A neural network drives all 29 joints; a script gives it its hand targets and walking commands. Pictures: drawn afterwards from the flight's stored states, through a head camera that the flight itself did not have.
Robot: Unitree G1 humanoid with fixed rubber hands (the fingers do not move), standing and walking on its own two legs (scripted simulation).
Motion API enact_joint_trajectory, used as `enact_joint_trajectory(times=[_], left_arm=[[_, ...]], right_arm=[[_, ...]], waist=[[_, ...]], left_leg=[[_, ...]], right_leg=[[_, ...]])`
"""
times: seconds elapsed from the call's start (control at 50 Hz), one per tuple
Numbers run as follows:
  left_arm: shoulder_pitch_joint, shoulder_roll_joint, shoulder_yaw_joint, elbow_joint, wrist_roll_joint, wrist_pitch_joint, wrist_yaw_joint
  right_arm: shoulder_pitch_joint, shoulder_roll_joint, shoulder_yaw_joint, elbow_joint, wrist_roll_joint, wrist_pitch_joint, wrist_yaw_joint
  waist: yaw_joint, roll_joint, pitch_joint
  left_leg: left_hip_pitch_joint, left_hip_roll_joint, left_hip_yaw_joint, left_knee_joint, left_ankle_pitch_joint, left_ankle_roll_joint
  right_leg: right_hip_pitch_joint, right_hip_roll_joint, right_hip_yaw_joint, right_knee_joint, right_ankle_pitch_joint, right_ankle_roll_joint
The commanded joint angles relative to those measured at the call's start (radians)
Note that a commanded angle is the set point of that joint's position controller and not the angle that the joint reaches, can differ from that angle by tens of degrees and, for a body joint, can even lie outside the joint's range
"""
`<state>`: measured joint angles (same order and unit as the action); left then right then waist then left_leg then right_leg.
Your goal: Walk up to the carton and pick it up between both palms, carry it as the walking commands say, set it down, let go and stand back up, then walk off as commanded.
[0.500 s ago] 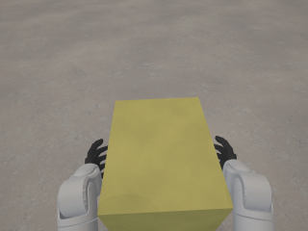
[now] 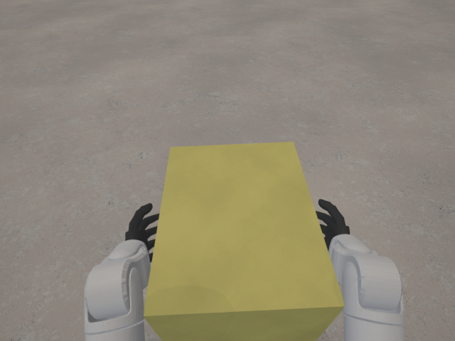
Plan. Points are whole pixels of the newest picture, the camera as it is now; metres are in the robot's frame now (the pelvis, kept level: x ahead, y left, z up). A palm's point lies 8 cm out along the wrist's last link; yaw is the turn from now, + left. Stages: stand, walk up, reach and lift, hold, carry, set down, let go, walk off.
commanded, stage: carry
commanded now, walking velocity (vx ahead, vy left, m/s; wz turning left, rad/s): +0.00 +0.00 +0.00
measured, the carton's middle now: (236, 252) +0.29 +0.00 +0.02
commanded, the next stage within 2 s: none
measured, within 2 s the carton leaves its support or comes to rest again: neither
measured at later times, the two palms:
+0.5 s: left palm (134, 249) +0.26 +0.16 +0.09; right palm (331, 244) +0.26 -0.15 +0.09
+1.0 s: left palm (129, 250) +0.26 +0.17 +0.09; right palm (326, 244) +0.26 -0.15 +0.08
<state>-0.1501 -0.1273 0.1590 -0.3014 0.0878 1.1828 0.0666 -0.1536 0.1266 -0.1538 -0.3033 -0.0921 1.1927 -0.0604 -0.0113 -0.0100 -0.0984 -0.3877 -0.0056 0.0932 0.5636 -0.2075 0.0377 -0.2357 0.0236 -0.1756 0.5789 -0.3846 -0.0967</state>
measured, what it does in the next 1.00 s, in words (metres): stands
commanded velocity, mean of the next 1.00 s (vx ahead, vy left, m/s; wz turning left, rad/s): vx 0.00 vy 0.00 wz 0.00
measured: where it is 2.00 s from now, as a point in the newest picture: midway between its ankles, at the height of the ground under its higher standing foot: outside the picture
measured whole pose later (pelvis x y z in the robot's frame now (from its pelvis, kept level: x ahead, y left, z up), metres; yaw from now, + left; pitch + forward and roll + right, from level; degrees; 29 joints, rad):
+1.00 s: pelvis +0.00 +0.01 +0.00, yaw +0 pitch +1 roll +0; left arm -0.16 -0.13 0.17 -0.26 0.10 1.13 0.05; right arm -0.15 0.13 -0.16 -0.26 -0.09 1.13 -0.06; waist 0.00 -0.01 -0.08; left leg -0.37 -0.01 0.11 0.54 -0.20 0.05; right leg -0.22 0.01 -0.19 0.55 -0.37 -0.08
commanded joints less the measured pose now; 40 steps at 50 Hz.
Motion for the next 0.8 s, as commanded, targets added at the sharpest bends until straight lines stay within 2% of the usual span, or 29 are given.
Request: enact_joint_trajectory(times=[0.0, 0.78], left_arm=[[-0.468, -0.772, -0.703, -0.049, -0.341, 0.015, -0.23], [-0.464, -0.767, -0.685, -0.004, -0.313, -0.038, -0.234]], right_arm=[[-0.458, 0.77, 0.705, -0.044, 0.335, 0.003, 0.219], [-0.466, 0.764, 0.685, -0.011, 0.32, -0.05, 0.219]], waist=[[0.004, -0.009, -0.187], [0.008, 0.006, -0.187]], left_leg=[[0.096, 0.117, -0.096, -0.04, 0.157, 0.034], [0.106, 0.125, -0.115, -0.075, 0.181, 0.045]], right_leg=[[0.045, -0.199, 0.152, -0.117, 0.351, 0.044], [0.066, -0.174, 0.139, -0.121, 0.261, 0.042]])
